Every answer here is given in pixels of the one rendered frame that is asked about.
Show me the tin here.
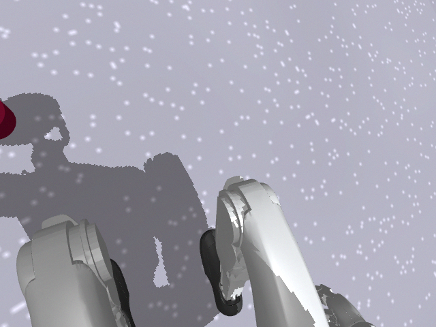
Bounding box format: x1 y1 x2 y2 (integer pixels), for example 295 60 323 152
0 101 16 139

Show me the left robot foot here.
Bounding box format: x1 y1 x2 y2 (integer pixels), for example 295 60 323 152
110 259 136 327

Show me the right robot hand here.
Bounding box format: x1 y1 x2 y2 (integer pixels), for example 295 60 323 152
315 284 365 327

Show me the right robot foot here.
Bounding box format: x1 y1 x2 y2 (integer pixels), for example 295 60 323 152
200 229 243 316

